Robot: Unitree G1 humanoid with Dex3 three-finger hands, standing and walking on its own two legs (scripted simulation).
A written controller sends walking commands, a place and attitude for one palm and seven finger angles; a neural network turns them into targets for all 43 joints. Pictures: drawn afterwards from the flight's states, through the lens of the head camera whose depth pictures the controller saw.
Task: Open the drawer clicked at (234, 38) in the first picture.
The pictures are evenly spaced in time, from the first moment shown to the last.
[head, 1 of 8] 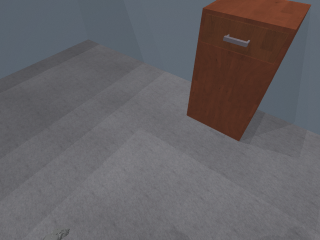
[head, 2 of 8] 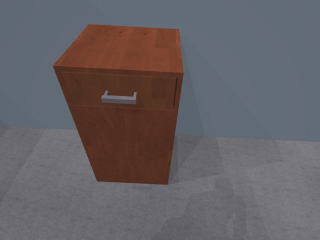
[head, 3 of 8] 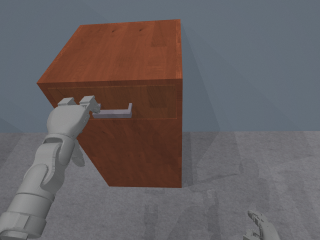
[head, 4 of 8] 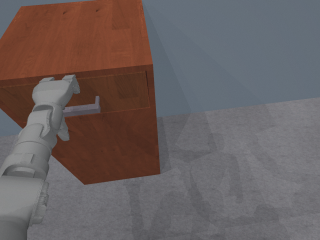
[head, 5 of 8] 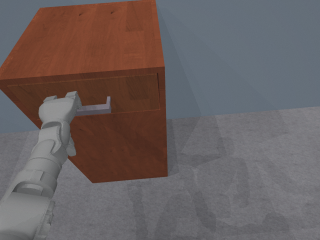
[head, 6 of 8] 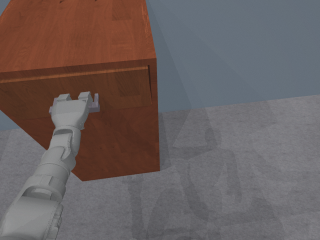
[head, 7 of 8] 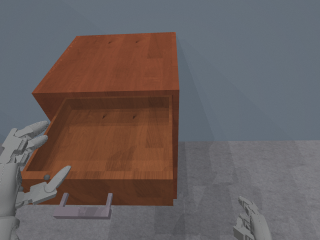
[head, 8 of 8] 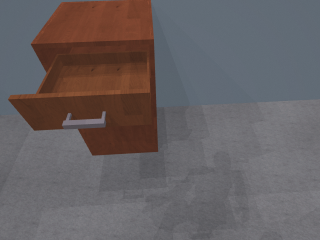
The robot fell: no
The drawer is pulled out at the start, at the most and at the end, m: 0.00 0.30 0.29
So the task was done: yes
